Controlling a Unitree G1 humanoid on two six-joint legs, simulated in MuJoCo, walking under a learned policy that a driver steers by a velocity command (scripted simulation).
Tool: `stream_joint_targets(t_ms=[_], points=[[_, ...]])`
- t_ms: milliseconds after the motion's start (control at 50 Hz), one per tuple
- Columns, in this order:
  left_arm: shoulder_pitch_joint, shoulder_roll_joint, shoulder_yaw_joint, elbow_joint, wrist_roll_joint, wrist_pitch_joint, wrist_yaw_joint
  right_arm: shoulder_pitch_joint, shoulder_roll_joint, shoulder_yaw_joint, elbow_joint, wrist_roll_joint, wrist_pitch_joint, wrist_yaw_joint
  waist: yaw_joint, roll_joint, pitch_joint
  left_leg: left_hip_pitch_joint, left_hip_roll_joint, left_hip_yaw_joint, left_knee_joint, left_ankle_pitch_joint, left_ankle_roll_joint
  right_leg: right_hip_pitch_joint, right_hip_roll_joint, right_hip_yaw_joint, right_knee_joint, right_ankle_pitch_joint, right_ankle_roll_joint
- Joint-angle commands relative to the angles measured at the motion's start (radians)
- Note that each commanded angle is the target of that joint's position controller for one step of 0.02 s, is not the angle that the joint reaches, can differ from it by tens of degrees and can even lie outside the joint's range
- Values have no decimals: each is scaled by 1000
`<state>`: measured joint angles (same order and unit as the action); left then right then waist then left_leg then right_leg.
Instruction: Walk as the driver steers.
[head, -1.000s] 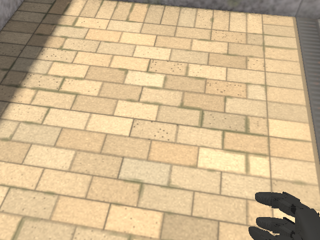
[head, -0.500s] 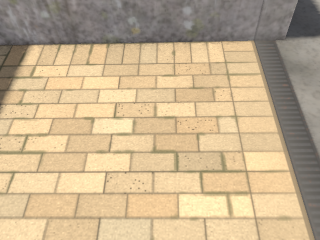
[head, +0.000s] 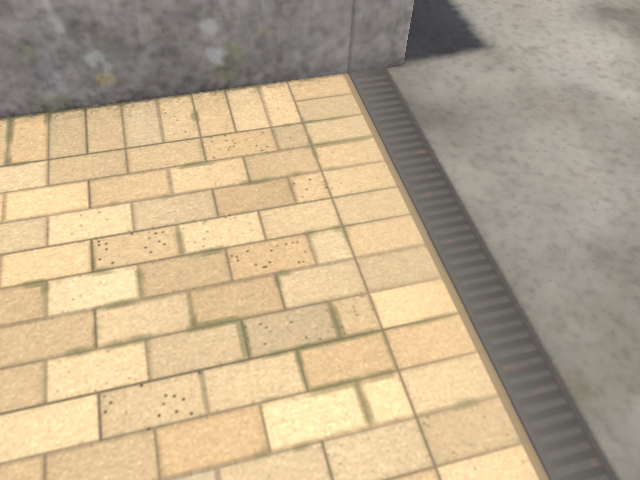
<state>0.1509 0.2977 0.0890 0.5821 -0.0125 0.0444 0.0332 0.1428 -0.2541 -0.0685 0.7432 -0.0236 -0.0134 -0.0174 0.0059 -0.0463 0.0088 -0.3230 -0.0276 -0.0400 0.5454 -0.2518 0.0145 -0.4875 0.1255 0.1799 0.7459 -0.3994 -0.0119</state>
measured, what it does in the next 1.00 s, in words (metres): walks ahead, turning right: right foot, then left foot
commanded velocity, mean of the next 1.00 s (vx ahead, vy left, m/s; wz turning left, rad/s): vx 0.18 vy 0.00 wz -0.33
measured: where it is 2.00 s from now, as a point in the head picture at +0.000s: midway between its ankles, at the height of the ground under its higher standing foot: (408, 410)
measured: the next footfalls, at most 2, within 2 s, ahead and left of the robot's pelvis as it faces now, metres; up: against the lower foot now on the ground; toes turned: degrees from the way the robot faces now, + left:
right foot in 0.38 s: +0.00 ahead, -0.14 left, +0.00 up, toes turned -15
left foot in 0.92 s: +0.23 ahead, +0.04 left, +0.00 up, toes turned -17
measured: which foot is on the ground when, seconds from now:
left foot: down 0.00-0.38, up 0.40-0.90, down 0.92-1.00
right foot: up 0.00-0.36, down 0.38-0.92, up 0.94-1.00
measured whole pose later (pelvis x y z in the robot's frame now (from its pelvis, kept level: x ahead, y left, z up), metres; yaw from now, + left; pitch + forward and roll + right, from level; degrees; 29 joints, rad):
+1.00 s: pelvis +0.13 -0.03 +0.00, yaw -18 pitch +3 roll +0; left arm 0.36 0.30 0.06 0.73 -0.02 -0.05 -0.01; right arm 0.17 -0.27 -0.05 0.73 0.01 -0.10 0.03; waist 0.03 -0.04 -0.02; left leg -0.36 -0.01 0.04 0.55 -0.24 0.05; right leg -0.32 0.01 0.06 0.98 -0.44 -0.02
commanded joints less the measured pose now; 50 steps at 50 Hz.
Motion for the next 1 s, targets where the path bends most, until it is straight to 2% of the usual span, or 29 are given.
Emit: stream_joint_targets(t_ms=[20, 40, 60, 100, 120, 160, 220, 300, 340, 360, 380, 400, 420, 440, 460, 480, 500, 520, 580, 620, 680, 820, 860, 900, 920, 940, 960, 980, 1000], points=[[43, 184, 62, -63, 0, -23, -9, -78, -132, -37, -108, -14, -14, -15, 35, 212, -67, 125, 381, -338, -240, 299, 236, -172, -54, -19, 437, -129, 48], [71, 160, 59, -31, 0, -11, -6, -107, -109, -30, -119, 1, -12, -20, 43, 171, -58, 130, 310, -240, -221, 285, 188, -170, -60, -40, 490, -70, 67], [76, 136, 52, -26, 2, -2, -6, -106, -101, -25, -121, 16, -9, -26, 31, 166, -47, 143, 289, -192, -216, 304, 181, -193, -66, -51, 543, -24, 83], [35, 94, 34, -44, -9, 3, -12, -67, -105, -20, -118, 12, 1, -36, 5, 168, -35, 154, 257, -103, -225, 332, 189, -196, -80, -105, 525, 29, 104], [-2, 80, 26, -61, -13, 4, -13, -38, -111, -22, -115, 8, 6, -41, -17, 180, -37, 197, 258, -87, -226, 330, 195, -215, -93, -123, 469, 46, 112], [-56, 62, 13, -88, -11, 4, -16, 9, -136, -30, -107, 6, 15, -46, -53, 202, -55, 273, 283, -76, -219, 343, 208, -215, -123, -140, 349, 41, 124], [-69, 42, -2, -107, -3, 2, -32, 9, -184, -47, -109, 13, 22, -39, -63, 229, -78, 254, 313, -33, -210, 360, 214, -89, -156, -187, 177, -10, 111], [-30, 74, 10, -103, -10, 9, -49, 5, -213, -57, -102, 34, 20, -23, -47, 249, -84, 222, 346, -10, -173, 378, 197, 54, -143, -240, -22, 13, 62], [37, 69, 18, -80, -9, 11, -55, -13, -208, -57, -95, 54, 19, -20, -1, 230, -89, 189, 331, 34, -91, 350, 146, 178, -116, -271, -232, 145, 10], [78, 86, 28, -64, -5, 9, -48, 34, -175, -48, -71, 53, 16, -17, 7, 175, -100, 112, 295, 76, -6, 280, 91, 310, -96, -245, -338, 237, -24], [114, 164, 50, -70, -5, 4, -36, 60, -119, -31, -74, 21, 13, -9, 0, -37, -129, -90, 212, 170, 220, 25, -2, 507, -251, -21, -372, 536, -79], [93, 254, 56, -103, 22, -8, -28, 8, -71, -6, -134, -16, 6, -8, -7, -302, -130, -372, 79, 167, 462, -427, -78, 557, -519, 304, -350, 834, -277], [139, 191, 42, -92, 45, -32, -35, -72, -141, -28, -139, 5, 4, -17, 84, -183, -201, -363, 80, 24, 621, -438, -85, 486, -544, 308, -384, 752, -364], [124, 161, 28, -69, 40, -47, -34, -72, -164, -37, -130, 29, 8, -15, 60, -130, -162, -385, 99, 6, 661, -354, -70, 467, -474, 224, -408, 507, -314], [100, 134, 23, -54, 16, -53, -30, -49, -156, -40, -111, 30, 9, -11, 39, -85, -137, -408, 116, 0, 629, -258, -56, 451, -407, 184, -436, 197, -248], [82, 108, 11, -49, -1, -56, -28, -46, -160, -42, -102, 24, 10, -8, 34, -85, -101, -424, 124, 2, 599, -173, -53, 424, -374, 175, -475, -15, -216], [73, 103, 3, -43, 0, -61, -25, -31, -156, -43, -95, 22, 7, -1, 21, -109, -70, -407, 116, 14, 592, -92, -52, 382, -352, 172, -518, -101, -206], [74, 99, -1, -38, 8, -67, -23, -15, -150, -42, -87, 25, -1, 6, 12, -121, -54, -397, 107, 23, 582, -34, -50, 365, -342, 172, -553, -134, -202], [99, 98, -2, -19, 22, -95, -20, -27, -138, -38, -75, 31, -30, 12, 14, -87, -19, -415, 109, 13, 460, 70, -41, 394, -340, 143, -593, -53, -201], [114, 108, 1, -3, 18, -107, -19, -48, -119, -29, -73, 28, -43, 15, 23, -77, -9, -399, 108, 10, 340, 106, -41, 410, -338, 113, -601, 8, -196], [135, 132, 9, 21, 10, -114, -24, -68, -102, -18, -73, 33, -54, 24, 38, -80, 5, -345, 103, 15, 205, 128, -44, 390, -348, 95, -610, 37, -205], [189, 154, 16, 72, -7, -107, -41, -124, -102, -2, -97, 47, -77, 50, 69, -57, 42, -233, 87, 39, 38, 65, -8, 359, -372, 91, -565, 33, -217], [185, 153, 15, 80, -10, -100, -45, -91, -110, -2, -93, 50, -86, 56, 42, -54, 33, -141, 76, 57, -18, 64, 18, 343, -372, 89, -526, 51, -204], [176, 126, 3, 83, -4, -95, -45, 39, -137, -17, -51, 45, -89, 50, -27, -39, -18, 82, 41, 84, -70, 70, 44, 274, -318, 44, -401, 173, -165], [159, 80, -14, 75, 6, -98, -43, 177, -187, -35, -24, 42, -92, 38, -91, 19, -97, 278, 120, -17, -87, 54, 83, 182, -249, -33, -188, 245, -115], [174, 11, -35, 26, 14, -115, -38, 285, -306, -60, -13, 24, -90, 33, -100, 277, -189, 546, 349, -393, -175, -58, 211, -125, -104, -173, 194, 51, -24], [160, 68, -24, 13, -1, -133, -31, 330, -275, -55, -4, 31, -90, 40, -122, 324, -207, 583, 424, -665, -292, -271, 304, -310, -74, -100, 407, -172, 7], [137, 125, -9, 13, -21, -141, -35, 273, -213, -32, -15, 35, -90, 40, -107, 233, -114, 528, 410, -597, -304, -344, 284, -392, -139, -65, 498, -105, -5], [106, 123, -11, 13, -22, -142, -38, 227, -173, -19, -27, 30, -87, 38, -88, 184, -62, 458, 365, -488, -306, -307, 252, -399, -179, -89, 502, -15, -14]])
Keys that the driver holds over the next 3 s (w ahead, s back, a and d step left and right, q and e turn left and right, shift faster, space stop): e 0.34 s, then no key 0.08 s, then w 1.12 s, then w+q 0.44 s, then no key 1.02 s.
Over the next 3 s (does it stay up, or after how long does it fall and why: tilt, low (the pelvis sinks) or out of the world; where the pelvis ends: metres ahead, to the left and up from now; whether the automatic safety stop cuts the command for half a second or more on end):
stays up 0.86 -0.22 0.00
